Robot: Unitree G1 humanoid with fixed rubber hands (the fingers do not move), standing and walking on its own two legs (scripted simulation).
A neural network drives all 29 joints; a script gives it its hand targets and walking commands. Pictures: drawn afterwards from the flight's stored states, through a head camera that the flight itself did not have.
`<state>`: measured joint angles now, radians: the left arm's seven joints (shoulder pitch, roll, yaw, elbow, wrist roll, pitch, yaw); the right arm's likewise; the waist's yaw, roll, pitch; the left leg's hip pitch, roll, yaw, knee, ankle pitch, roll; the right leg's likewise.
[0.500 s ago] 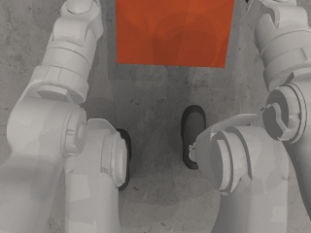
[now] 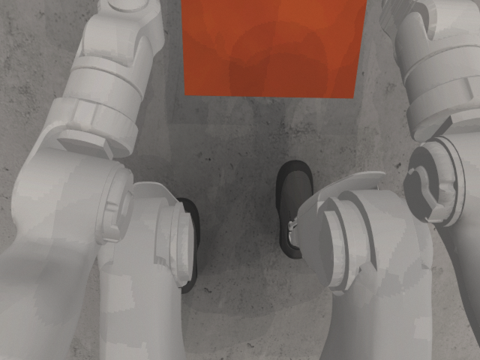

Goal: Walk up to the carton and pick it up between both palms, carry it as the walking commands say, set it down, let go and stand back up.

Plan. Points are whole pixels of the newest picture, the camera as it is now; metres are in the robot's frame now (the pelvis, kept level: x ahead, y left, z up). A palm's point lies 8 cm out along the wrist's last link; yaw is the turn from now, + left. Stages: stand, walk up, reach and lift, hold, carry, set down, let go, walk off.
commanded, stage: reach and lift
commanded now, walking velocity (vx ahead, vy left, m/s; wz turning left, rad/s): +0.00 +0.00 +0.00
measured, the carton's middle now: out of the picture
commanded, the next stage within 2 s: none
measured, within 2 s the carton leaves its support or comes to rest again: neither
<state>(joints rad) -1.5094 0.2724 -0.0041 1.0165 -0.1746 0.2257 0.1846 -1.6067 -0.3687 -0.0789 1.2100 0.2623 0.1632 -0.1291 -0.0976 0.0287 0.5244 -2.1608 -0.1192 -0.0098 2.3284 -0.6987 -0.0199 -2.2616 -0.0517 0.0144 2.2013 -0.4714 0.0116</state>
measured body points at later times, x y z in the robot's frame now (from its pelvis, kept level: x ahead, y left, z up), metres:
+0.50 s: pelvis -0.02 -0.01 +0.03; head +0.35 -0.06 +0.27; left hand +0.56 +0.05 -0.13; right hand +0.54 -0.23 -0.12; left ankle +0.09 +0.11 -0.32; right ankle +0.14 -0.13 -0.32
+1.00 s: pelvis -0.02 -0.01 +0.06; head +0.33 -0.06 +0.32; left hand +0.54 +0.06 -0.08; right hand +0.52 -0.22 -0.07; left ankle +0.09 +0.11 -0.32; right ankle +0.14 -0.13 -0.32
